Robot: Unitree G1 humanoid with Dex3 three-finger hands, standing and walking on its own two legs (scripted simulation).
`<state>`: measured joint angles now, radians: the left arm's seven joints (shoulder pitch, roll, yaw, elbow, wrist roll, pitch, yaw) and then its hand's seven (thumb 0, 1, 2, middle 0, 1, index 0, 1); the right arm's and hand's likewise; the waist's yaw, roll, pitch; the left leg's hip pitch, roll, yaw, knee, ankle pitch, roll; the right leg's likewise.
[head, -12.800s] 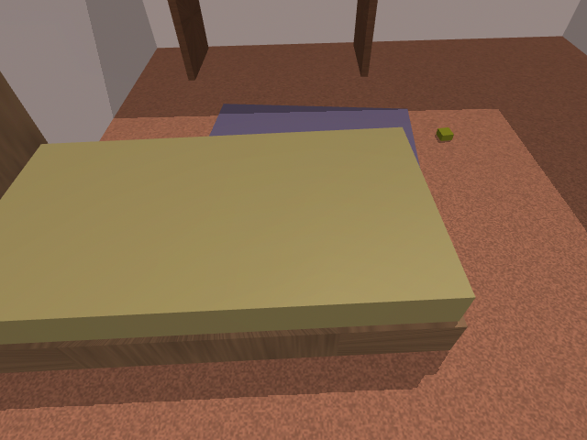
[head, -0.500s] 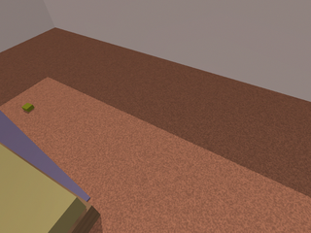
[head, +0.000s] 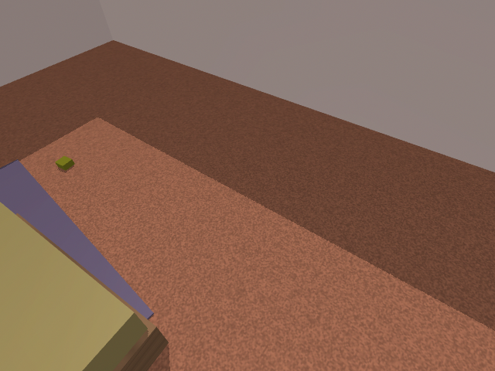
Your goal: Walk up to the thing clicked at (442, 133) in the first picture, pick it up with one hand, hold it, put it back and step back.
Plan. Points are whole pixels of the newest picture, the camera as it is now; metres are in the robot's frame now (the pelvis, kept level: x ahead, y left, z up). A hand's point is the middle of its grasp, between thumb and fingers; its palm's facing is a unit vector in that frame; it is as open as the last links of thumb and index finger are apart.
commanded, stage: walk up
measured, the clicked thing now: (65, 163) +1.35 +1.24 -0.76
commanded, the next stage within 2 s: none
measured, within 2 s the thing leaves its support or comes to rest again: neither
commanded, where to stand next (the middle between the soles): +0.89 -0.07 m, yaw -3 degrees
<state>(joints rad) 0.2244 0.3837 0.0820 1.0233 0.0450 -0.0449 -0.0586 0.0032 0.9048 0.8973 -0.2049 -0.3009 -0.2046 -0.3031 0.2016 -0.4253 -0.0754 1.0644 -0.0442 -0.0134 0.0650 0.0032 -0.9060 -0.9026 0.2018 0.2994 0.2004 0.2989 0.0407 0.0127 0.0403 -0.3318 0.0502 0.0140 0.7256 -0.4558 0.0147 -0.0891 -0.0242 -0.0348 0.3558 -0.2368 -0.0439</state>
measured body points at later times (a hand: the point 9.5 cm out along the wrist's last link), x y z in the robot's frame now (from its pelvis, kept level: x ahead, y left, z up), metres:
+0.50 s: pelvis +0.18 +0.03 -0.01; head +0.18 +0.02 +0.44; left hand +0.28 +0.35 -0.12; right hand +0.16 -0.29 -0.13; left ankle +0.10 +0.15 -0.75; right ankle +0.30 -0.13 -0.72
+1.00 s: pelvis +0.41 -0.02 -0.02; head +0.43 -0.01 +0.43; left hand +0.48 +0.30 -0.13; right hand +0.47 -0.35 -0.12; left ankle +0.56 +0.10 -0.73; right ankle +0.32 -0.12 -0.75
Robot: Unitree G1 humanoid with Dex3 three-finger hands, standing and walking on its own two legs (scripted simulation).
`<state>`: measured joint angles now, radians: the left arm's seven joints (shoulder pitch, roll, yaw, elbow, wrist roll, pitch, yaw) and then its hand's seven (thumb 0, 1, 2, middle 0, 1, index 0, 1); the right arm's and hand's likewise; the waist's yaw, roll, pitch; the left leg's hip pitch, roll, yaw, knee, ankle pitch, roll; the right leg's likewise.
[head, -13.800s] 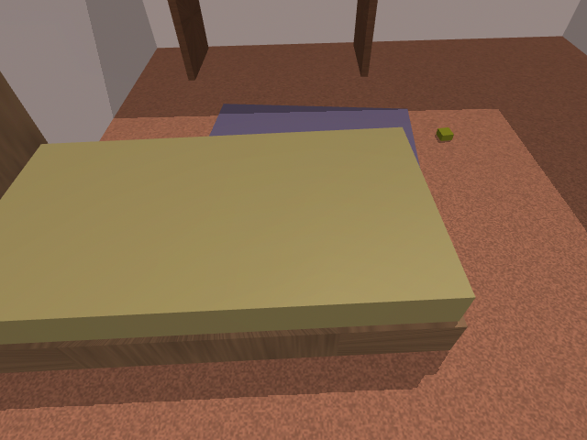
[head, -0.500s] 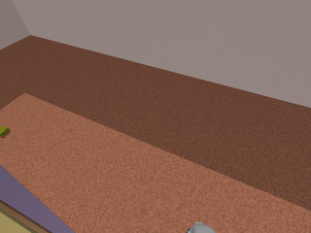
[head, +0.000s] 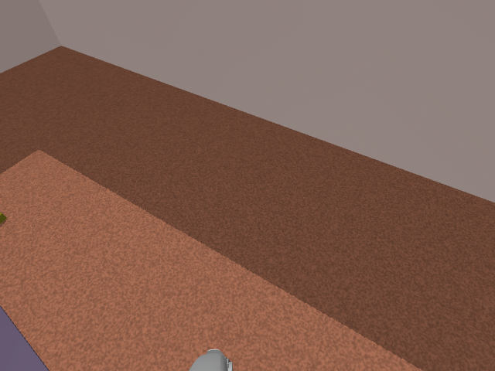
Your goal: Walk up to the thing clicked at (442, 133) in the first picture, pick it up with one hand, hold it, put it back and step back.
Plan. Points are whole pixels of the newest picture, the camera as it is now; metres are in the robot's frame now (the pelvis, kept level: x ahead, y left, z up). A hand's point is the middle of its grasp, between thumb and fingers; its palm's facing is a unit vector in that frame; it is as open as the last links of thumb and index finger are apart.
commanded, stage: walk up
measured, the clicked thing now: out of the picture +0.86 +1.32 -0.75
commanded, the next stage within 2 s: none
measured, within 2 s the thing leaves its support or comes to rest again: neither
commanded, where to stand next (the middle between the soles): +0.48 -0.02 m, yaw +1 degrees
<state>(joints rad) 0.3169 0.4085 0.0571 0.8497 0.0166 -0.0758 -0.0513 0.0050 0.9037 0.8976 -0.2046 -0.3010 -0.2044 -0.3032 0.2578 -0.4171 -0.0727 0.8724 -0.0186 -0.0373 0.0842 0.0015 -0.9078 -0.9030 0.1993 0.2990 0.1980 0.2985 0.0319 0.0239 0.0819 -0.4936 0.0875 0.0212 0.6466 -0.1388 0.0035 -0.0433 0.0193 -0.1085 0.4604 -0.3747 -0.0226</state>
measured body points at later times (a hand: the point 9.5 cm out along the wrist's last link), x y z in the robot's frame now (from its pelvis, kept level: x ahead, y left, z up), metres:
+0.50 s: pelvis +0.20 -0.01 +0.00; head +0.21 -0.03 +0.45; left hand +0.28 +0.31 -0.10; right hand +0.22 -0.34 -0.11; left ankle +0.15 +0.12 -0.73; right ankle +0.31 -0.15 -0.72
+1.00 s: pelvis +0.36 -0.03 +0.00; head +0.38 -0.02 +0.45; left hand +0.38 +0.29 -0.11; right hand +0.45 -0.35 -0.11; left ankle +0.47 +0.10 -0.72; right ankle +0.31 -0.15 -0.73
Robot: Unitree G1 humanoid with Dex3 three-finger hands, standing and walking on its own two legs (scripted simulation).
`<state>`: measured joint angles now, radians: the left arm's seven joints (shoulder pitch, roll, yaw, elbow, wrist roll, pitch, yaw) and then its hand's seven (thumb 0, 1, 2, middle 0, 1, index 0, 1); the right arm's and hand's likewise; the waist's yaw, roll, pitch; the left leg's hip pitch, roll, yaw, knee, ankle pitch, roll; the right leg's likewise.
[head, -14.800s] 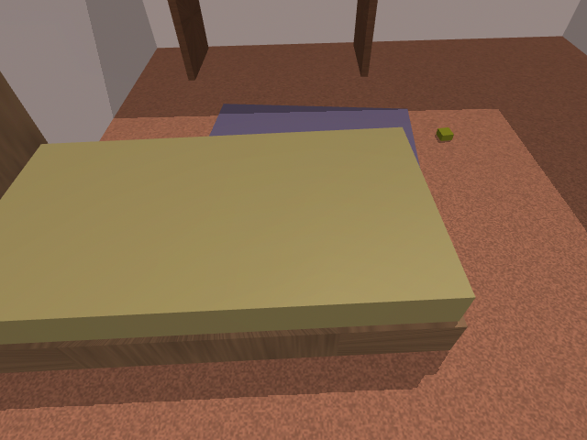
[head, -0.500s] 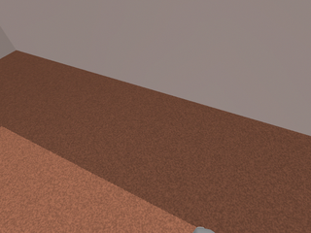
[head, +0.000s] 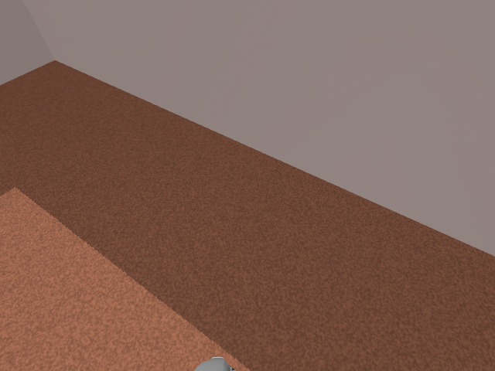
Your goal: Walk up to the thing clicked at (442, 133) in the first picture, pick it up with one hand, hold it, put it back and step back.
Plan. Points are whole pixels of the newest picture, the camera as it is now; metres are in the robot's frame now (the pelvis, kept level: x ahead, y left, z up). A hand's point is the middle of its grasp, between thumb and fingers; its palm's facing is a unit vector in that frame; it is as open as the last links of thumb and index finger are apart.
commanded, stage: walk up
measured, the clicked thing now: out of the picture +0.55 +1.33 -0.74
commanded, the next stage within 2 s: stand in 1.48 s
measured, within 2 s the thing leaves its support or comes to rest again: neither
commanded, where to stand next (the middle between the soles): +0.12 +0.01 m, yaw -1 degrees
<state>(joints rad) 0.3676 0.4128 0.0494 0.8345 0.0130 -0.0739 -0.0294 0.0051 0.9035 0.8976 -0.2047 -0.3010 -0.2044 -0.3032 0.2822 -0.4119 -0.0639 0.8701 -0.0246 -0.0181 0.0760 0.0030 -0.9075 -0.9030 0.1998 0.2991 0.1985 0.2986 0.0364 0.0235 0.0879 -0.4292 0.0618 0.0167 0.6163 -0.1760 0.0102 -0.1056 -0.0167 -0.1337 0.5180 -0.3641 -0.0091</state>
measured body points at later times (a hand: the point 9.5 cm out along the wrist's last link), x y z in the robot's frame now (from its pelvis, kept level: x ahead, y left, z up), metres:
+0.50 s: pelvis +0.06 +0.01 -0.01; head +0.09 -0.02 +0.44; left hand +0.12 +0.33 -0.12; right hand +0.17 -0.30 -0.14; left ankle +0.11 +0.12 -0.72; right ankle +0.11 -0.12 -0.73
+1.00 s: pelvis +0.07 +0.01 +0.01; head +0.08 +0.02 +0.46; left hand +0.18 +0.30 -0.12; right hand +0.12 -0.30 -0.11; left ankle +0.11 +0.12 -0.73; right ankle +0.11 -0.12 -0.73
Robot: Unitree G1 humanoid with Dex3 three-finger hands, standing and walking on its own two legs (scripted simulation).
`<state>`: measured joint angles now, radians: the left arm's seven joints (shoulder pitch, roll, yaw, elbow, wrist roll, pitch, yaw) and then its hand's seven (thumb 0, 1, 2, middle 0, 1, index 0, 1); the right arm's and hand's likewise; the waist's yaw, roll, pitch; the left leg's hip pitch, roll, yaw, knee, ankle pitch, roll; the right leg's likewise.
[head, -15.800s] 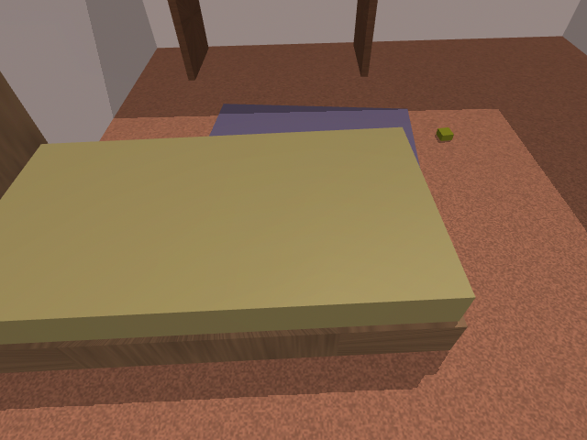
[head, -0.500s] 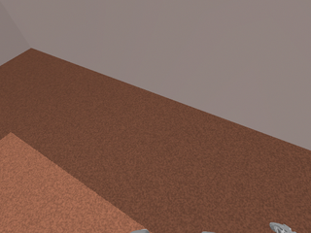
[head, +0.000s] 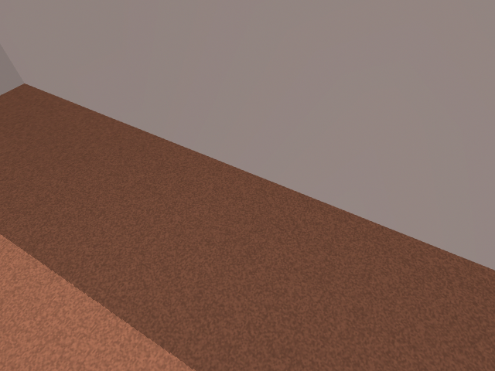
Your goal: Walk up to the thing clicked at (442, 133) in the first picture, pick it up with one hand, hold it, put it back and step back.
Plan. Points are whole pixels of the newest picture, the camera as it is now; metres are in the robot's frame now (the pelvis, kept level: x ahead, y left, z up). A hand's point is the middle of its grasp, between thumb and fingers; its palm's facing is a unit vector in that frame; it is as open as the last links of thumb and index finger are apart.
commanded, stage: walk up
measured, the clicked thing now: out of the picture +0.44 +1.34 -0.76
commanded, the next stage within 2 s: stand in 0.48 s
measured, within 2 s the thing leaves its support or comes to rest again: neither
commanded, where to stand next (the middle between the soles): +0.05 +0.00 m, yaw +0 degrees
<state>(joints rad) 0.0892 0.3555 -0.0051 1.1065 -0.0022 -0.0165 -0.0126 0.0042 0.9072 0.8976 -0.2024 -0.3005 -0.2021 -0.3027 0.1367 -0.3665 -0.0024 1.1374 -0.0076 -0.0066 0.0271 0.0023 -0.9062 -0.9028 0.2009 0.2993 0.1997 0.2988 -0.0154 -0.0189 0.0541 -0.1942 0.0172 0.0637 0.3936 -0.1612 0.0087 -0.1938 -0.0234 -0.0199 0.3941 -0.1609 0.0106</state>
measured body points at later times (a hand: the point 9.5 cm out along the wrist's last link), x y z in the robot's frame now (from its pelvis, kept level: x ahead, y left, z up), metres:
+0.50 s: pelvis +0.02 +0.00 +0.00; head +0.03 -0.01 +0.45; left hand +0.09 +0.30 -0.13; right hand +0.12 -0.30 -0.13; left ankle +0.04 +0.11 -0.74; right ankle +0.03 -0.13 -0.74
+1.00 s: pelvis +0.03 -0.01 +0.01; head +0.04 -0.01 +0.46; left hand +0.12 +0.29 -0.13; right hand +0.11 -0.31 -0.13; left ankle +0.04 +0.11 -0.74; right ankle +0.03 -0.13 -0.74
